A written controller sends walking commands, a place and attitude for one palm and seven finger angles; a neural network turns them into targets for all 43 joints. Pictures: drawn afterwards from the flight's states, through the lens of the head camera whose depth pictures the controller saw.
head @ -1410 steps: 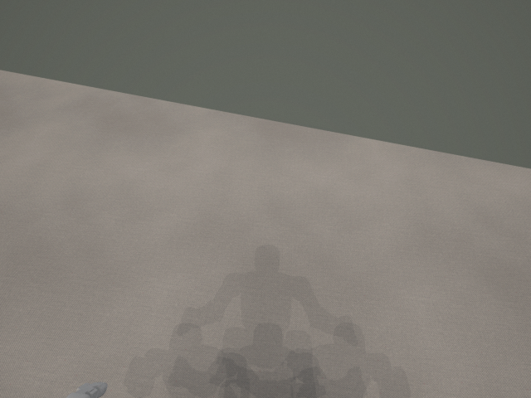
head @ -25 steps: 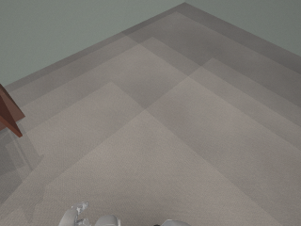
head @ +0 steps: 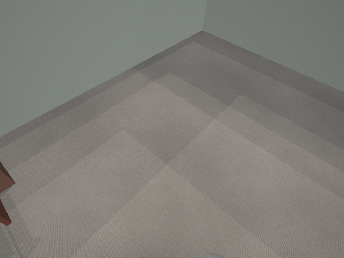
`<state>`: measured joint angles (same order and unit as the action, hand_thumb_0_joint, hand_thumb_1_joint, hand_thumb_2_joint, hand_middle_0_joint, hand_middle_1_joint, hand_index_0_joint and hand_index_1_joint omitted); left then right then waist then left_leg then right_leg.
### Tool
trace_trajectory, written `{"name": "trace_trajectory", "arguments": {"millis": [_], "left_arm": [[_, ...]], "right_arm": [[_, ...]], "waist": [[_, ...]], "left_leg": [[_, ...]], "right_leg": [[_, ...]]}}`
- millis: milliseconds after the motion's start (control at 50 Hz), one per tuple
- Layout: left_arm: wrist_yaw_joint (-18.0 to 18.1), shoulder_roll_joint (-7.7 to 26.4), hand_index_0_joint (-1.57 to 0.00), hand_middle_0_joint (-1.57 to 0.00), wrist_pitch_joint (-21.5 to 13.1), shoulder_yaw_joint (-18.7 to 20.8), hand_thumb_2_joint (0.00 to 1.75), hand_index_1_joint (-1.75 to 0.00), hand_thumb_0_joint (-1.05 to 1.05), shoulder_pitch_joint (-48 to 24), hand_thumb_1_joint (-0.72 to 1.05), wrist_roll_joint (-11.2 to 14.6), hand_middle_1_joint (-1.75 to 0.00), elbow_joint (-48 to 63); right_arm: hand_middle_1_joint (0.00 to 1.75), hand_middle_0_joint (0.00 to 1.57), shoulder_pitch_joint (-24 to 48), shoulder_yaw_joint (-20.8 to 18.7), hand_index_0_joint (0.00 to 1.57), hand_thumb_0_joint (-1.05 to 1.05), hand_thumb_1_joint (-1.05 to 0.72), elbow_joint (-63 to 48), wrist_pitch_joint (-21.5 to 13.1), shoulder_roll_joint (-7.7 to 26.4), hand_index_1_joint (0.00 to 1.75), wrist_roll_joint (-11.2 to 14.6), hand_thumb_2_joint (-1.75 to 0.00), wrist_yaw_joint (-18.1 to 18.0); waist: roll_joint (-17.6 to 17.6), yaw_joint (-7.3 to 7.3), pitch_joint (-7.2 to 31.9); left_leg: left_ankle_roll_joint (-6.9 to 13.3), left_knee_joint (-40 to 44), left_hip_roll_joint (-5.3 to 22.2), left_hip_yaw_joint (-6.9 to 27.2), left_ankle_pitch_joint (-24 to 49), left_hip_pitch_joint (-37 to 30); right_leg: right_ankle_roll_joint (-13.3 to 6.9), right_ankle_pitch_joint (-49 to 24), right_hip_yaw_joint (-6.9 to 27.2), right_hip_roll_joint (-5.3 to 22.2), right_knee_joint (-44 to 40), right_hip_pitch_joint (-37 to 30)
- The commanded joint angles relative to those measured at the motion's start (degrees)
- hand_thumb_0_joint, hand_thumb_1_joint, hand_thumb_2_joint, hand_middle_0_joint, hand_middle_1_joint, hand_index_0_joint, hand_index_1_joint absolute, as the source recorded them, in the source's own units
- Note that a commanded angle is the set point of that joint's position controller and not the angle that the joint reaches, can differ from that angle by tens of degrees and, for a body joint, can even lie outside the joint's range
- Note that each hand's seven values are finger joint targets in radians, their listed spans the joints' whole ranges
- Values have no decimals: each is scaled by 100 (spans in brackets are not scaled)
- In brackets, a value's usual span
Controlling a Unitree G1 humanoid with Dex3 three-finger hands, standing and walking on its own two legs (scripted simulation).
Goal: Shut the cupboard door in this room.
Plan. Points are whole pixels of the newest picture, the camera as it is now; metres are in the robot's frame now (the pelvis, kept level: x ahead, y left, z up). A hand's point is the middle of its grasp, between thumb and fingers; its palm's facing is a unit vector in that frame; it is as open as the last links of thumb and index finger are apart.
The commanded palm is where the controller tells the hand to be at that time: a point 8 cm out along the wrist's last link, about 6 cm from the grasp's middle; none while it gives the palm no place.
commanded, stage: walk to a spot facing it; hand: left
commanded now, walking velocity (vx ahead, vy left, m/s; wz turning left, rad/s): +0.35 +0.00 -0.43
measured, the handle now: out of the picture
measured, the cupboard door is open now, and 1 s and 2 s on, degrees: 86 86 86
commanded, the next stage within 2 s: turn to face it in 0.62 s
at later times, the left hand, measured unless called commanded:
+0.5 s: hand (155, 189) +0.34 +0.08 -0.16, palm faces -0.18 -0.96 -0.22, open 7.3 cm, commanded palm none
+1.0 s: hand (144, 176) +0.39 +0.13 -0.19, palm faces +0.03 -0.99 -0.15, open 7.4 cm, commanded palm none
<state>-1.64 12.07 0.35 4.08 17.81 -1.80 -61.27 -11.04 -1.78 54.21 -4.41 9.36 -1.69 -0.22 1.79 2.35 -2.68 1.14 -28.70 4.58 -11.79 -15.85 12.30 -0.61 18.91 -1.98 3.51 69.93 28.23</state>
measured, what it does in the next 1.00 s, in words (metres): walks ahead: right foot, then left foot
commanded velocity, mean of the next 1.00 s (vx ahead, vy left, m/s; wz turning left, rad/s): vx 0.23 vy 0.00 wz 0.12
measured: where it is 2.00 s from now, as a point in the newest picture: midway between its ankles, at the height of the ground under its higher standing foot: (192, 233)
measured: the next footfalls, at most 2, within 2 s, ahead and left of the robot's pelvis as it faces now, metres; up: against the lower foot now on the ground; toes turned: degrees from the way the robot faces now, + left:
right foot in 0.32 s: +0.27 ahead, -0.17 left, +0.00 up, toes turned -17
left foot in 0.84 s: +0.51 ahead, +0.01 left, +0.00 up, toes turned +3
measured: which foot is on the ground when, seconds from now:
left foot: down 0.00-0.32, up 0.34-0.82, down 0.84-1.00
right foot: up 0.00-0.30, down 0.32-0.86, up 0.88-1.00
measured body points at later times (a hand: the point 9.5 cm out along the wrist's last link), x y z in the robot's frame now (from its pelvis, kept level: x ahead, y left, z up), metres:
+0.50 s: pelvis +0.21 -0.08 -0.01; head +0.24 -0.10 +0.44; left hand +0.35 +0.13 -0.15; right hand +0.15 -0.31 -0.17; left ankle +0.20 +0.07 -0.64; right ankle +0.24 -0.16 -0.74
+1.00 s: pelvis +0.40 -0.05 -0.01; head +0.44 -0.02 +0.44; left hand +0.39 +0.18 -0.18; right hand +0.48 -0.29 -0.15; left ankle +0.47 +0.01 -0.74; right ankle +0.33 -0.19 -0.65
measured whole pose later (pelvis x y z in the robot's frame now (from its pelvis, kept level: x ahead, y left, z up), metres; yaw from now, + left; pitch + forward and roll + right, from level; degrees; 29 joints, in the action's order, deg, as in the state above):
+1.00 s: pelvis +0.40 -0.05 -0.01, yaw -2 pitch -1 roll -2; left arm 1.0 9.6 -0.1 2.5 15.9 -0.9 -62.9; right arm -8.3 -2.0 57.0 -1.7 9.6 -0.7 -0.4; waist 1.0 1.5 -5.6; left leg 5.4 -32.6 -0.2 -5.9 -11.6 20.6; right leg 3.5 27.4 -3.8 4.1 66.7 23.4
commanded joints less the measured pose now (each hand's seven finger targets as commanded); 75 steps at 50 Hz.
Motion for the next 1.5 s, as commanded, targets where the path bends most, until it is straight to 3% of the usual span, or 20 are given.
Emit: {"name": "trace_trajectory", "arguments": {"millis": [0, 180, 260, 280, 300, 320, 380, 460, 740, 800, 820, 840, 900, 960, 1080, 1360, 1400, 1420, 1440, 1480], "left_arm": [[-36, 80, -20, -20, -58, 40, 90, -30, 0, -295, 90, -2, -30, 580], [-92, -71, -20, -20, -113, -35, 90, -30, 0, -1582, 90, 17, -30, 1003], [-25, 311, -20, -20, -263, 80, 90, -30, 0, -12, 90, -12, -30, 532], [41, 825, -20, -20, -334, 187, 90, -30, 0, 915, 90, -36, -30, 237], [137, 1479, -20, -20, -374, 344, 90, -30, 0, 1489, 90, 5, -30, 52], [169, 1708, -20, -20, -341, 374, 90, -30, 0, 1186, 90, 148, -30, 80], [218, 871, -20, -20, -364, 123, 90, -30, 0, -165, 90, 149, -30, 410], [214, 549, -20, -20, -495, -15, 90, -30, 0, -387, 90, 87, -30, 356], [320, 482, -20, -20, -570, -140, 90, -30, 0, 553, 90, 64, -30, -239], [359, 604, -20, -20, -507, -130, 90, -30, 0, 437, 90, 97, -30, -212], [345, 508, -20, -20, -477, -135, 90, -30, 0, 534, 90, 162, -30, -82], [321, 219, -20, -20, -491, -180, 90, -30, 0, 626, 90, 220, -30, 69], [349, 302, -20, -20, -337, -114, 90, -30, 0, -225, 90, 134, -30, 311], [295, 140, -20, -20, -112, -55, 90, -30, 0, 33, 90, 97, -30, 280], [295, 326, -20, -20, 90, 85, 90, -30, 0, -248, 90, 50, -30, 596], [346, 531, -20, -20, 37, 57, 90, -30, 0, -850, 90, 190, -30, 1314], [386, 859, -20, -20, -38, 110, 90, -30, 0, -438, 90, 165, -30, 1255], [424, 1336, -20, -20, -86, 191, 90, -30, 0, -424, 90, 69, -30, 1313], [417, 1323, -20, -20, -87, 164, 90, -30, 0, -718, 90, 96, -30, 1446], [427, 974, -20, -20, -77, 97, 90, -30, 0, -1180, 90, 119, -30, 1546]], "right_arm": [[30, 20, -900, -217, 20, 0, -90, 168, -83, 743, 30, 37, -90, -77], [30, 20, -1556, -330, 20, 0, -90, 586, -19, 828, 30, -26, -90, -60], [30, 20, -1338, -339, 20, 0, -90, 600, 34, 1049, 30, 32, -90, -63], [30, 20, -1326, -309, 20, 0, -90, 546, 37, 937, 30, 93, -90, 13], [30, 20, -1352, -212, 20, 0, -90, 338, 32, 442, 30, 173, -90, 11], [30, 20, -1097, -206, 20, 0, -90, 216, 81, 550, 30, 210, -90, -4], [30, 20, -703, -238, 20, 0, -90, 365, 139, 515, 30, 52, -90, 12], [30, 20, -1242, -187, 20, 0, -90, 615, 328, 305, 30, 1, -90, 46], [30, 20, 641, -83, 20, 0, -90, 59, 231, 237, 30, 63, -90, 197], [30, 20, -571, -159, 20, 0, -90, 380, 200, 626, 30, 18, -90, 117], [30, 20, -1246, -268, 20, 0, -90, 463, 174, 1114, 30, -45, -90, 64], [30, 20, -1637, -362, 20, 0, -90, 559, 214, 1532, 30, 34, -90, 29], [30, 20, -880, -291, 20, 0, -90, 355, 245, 1260, 30, 106, -90, -102], [30, 20, -218, -243, 20, 0, -90, 115, 247, 1022, 30, 104, -90, -80], [30, 20, -193, -360, 20, 0, -90, -55, 351, 1076, 30, 79, -90, -23], [30, 20, -394, -586, 20, 0, -90, -334, 582, 1402, 30, 29, -90, -7], [30, 20, -322, -562, 20, 0, -90, -436, 591, 1141, 30, 115, -90, 44], [30, 20, -328, -515, 20, 0, -90, -565, 577, 824, 30, 155, -90, 73], [30, 20, -248, -560, 20, 0, -90, -588, 603, 1100, 30, 49, -90, 57], [30, 20, -207, -565, 20, 0, -90, -435, 742, 1041, 30, 33, -90, 105]], "waist": [[-758, -223, -130], [-966, -544, -410], [-691, 298, 572], [115, 725, 1172], [1327, 764, 1713], [1227, 603, 1750], [-98, 47, 307], [406, -389, 240], [362, -37, -226], [123, -608, 544], [-733, -812, 1230], [-1792, -816, 1564], [-852, -608, 956], [-628, -206, 617], [-704, -155, 385], [-1049, -325, 868], [-390, -136, 973], [1185, -107, 832], [1197, -173, 543], [583, -438, 2]], "left_leg": [[440, 1731, 1542, 818, 1254, -426], [392, 1377, 1548, 5, 2296, -1128], [68, -873, 1366, -449, 4350, -1026], [-111, -2319, 1064, -534, 3135, 144], [-394, -4126, 67, -252, -1471, 1926], [-299, -5031, 88, 635, -1767, 2338], [-238, -4815, 654, 1118, -324, 2323], [-385, -3866, 596, 913, 56, 1865], [-139, -929, 61, 541, 417, 1831], [71, -14, -215, 469, 1710, -26], [544, -116, 737, 1516, 3958, -1663], [1337, -65, 2016, 2909, 6671, -2500], [1324, 469, 1713, 2778, 4865, -1190], [888, 932, 1070, 2126, 3291, -25], [735, 1423, 771, 2598, 1113, 465], [744, 647, 382, 3833, 2107, 96], [231, -27, -62, 3356, 1035, 1275], [-284, -1234, -874, 2045, -775, 2493], [-360, -2357, -832, 1687, -1575, 2409], [-378, -3623, -545, 1683, -1139, 2161]], "right_leg": [[152, -654, 174, 380, 6, 978], [21, -818, -564, 172, -2794, 590], [-329, -924, -929, -408, -3881, -1952], [-480, -1262, -241, 150, -4039, -3537], [-1129, -2060, 2417, 1859, -4380, -4762], [-1430, -1857, 3063, 2274, -5003, -4426], [-1011, -599, 1898, 1617, -5415, -2207], [-780, -1309, 742, 1084, -5696, -1484], [-642, -3930, -149, 1250, -5298, -3000], [-150, -4763, -768, 998, -3291, -2799], [200, -2977, -999, 479, -1870, -1491], [337, 1702, -815, -201, -210, -239], [419, 1202, 208, 214, 384, 392], [507, 473, 114, 254, -209, -152], [628, -207, 203, 254, -416, 116], [412, 301, 219, -410, -3700, -1276], [194, -501, 654, 237, -5310, -2880], [-377, -583, 2101, 1841, -5715, -3406], [-792, -1097, 2160, 2483, -5640, -2420], [-775, -1556, 1479, 1935, -5481, -1534]]}}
